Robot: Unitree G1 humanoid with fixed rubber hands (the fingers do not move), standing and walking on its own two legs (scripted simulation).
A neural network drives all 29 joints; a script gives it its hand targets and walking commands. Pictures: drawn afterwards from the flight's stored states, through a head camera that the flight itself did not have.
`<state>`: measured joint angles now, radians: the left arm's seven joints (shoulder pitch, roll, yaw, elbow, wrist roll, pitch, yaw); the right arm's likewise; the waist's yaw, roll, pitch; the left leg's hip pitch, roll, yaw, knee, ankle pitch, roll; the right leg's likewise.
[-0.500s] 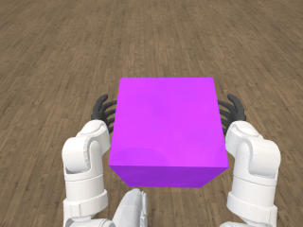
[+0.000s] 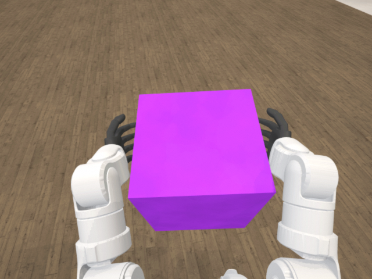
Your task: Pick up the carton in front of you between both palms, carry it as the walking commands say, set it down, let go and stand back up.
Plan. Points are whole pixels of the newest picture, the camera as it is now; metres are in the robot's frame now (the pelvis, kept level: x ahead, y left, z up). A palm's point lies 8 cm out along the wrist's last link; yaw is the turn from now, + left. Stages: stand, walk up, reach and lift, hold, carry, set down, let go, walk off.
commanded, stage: carry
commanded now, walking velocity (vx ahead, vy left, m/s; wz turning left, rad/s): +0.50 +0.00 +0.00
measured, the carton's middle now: (197, 168) +0.35 -0.02 +0.09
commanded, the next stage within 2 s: none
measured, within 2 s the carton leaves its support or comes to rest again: neither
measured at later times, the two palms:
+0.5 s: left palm (140, 98) +0.61 +0.13 +0.09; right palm (241, 94) +0.63 -0.17 +0.08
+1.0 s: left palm (136, 54) +0.87 +0.16 +0.11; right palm (218, 50) +0.86 -0.14 +0.11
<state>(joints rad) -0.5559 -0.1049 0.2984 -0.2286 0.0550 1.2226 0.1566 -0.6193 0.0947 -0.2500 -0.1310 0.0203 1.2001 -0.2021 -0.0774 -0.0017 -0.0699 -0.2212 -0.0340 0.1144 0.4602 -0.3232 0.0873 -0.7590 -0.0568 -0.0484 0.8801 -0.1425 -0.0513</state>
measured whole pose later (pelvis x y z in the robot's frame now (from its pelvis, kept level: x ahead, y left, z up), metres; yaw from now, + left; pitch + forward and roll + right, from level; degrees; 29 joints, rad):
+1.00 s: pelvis +0.64 +0.01 +0.01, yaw +1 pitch +4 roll -1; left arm 0.04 -0.13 0.04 -0.53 0.06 1.21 0.13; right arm 0.03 0.13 -0.04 -0.51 -0.03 1.19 -0.14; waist -0.02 -0.01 -0.16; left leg -0.05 0.01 0.19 0.22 -0.24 0.04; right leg -0.63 -0.12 -0.11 0.70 -0.09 0.03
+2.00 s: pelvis +1.28 +0.03 +0.02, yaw +0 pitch +4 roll -2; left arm 0.06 -0.13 0.03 -0.54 0.06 1.18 0.13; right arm 0.08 0.14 -0.04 -0.54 -0.03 1.16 -0.13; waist -0.03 -0.01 -0.09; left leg -0.17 0.04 0.22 0.27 -0.17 0.05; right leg -0.60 -0.12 -0.09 0.90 -0.17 0.01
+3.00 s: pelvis +1.66 +0.02 +0.00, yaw +2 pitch +3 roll +0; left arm 0.01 -0.13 0.05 -0.52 0.05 1.22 0.12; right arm 0.01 0.13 -0.05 -0.51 -0.05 1.21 -0.13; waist 0.00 -0.01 -0.13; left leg -0.28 0.07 0.17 0.54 -0.31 0.00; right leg -0.23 -0.06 -0.19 0.53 -0.35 -0.01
